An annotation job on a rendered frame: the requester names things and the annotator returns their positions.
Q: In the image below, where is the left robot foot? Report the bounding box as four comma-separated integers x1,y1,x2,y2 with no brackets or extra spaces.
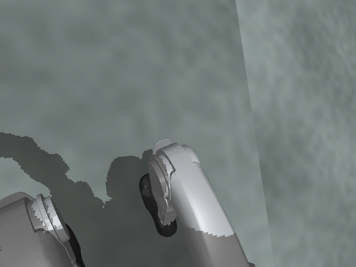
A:
65,223,85,267

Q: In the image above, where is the right robot foot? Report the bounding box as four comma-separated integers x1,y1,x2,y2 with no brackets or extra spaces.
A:
139,174,177,237

